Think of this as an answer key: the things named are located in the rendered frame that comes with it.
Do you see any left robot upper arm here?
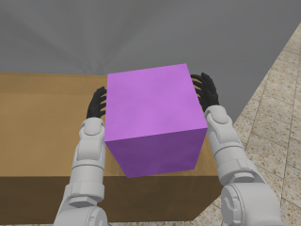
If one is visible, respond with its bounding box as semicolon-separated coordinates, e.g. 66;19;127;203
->
54;205;108;226

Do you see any left robot hand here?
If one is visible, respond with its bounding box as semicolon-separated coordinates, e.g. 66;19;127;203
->
87;87;107;119

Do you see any carton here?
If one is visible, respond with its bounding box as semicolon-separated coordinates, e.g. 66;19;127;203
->
104;63;208;178

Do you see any pedestal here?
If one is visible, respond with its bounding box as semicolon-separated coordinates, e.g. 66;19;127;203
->
0;72;224;225

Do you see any right robot upper arm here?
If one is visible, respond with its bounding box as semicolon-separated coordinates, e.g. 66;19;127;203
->
221;183;287;226

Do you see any robot left forearm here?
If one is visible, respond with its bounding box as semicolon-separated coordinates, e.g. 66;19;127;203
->
53;117;106;226

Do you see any robot right forearm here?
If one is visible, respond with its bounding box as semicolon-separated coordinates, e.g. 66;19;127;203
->
204;105;282;219

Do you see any right robot hand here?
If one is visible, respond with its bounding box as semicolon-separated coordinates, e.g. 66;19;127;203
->
190;73;219;113

